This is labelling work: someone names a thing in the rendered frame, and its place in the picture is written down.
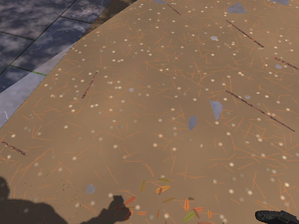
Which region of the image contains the robot right hand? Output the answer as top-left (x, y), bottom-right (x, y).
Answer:
top-left (255, 210), bottom-right (299, 224)

